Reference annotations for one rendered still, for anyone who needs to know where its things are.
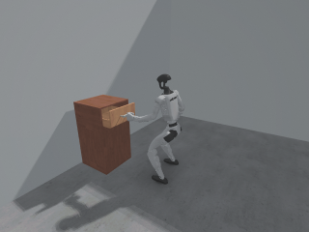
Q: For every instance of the cabinet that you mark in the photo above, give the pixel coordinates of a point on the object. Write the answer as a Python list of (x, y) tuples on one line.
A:
[(101, 148)]

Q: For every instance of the drawer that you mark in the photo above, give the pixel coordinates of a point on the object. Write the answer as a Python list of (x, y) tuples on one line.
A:
[(111, 115)]

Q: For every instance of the robot right forearm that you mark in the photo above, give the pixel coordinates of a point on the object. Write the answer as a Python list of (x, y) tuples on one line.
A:
[(179, 114)]

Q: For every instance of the robot right upper arm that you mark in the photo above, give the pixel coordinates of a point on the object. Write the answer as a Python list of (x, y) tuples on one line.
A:
[(180, 102)]

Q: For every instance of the left robot hand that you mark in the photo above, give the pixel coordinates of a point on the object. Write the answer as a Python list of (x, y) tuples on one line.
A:
[(129, 116)]

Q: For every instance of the left robot foot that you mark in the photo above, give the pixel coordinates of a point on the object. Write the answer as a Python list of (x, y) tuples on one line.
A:
[(163, 181)]

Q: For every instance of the robot left upper arm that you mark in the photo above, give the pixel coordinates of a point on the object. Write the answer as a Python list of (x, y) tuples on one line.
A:
[(158, 102)]

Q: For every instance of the robot left forearm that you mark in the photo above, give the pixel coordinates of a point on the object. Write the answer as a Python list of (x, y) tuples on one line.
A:
[(141, 119)]

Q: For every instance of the robot left thigh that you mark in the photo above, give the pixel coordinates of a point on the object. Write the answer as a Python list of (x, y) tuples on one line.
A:
[(160, 139)]

